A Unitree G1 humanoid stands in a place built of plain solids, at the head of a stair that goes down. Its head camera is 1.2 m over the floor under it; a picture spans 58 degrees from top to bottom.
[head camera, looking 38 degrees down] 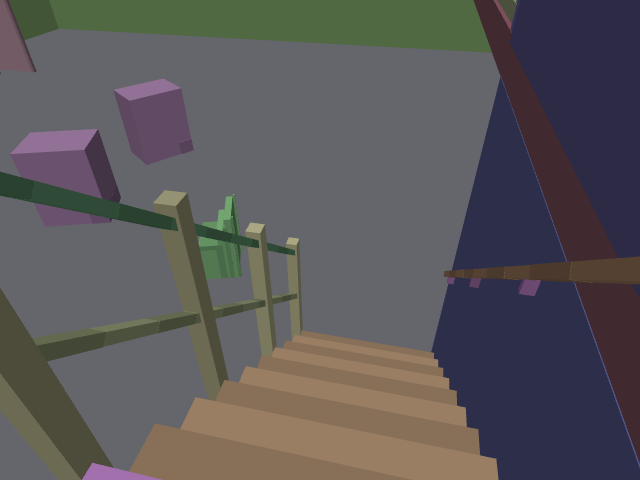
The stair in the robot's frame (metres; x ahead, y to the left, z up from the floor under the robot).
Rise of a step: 0.21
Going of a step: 0.24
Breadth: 1.20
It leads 12 degrees to the right of straight ahead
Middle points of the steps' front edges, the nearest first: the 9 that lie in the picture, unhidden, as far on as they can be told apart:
0.66 -0.02 -0.21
0.89 -0.07 -0.43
1.12 -0.12 -0.64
1.35 -0.17 -0.85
1.59 -0.22 -1.07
1.82 -0.27 -1.28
2.05 -0.32 -1.49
2.28 -0.37 -1.71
2.51 -0.42 -1.92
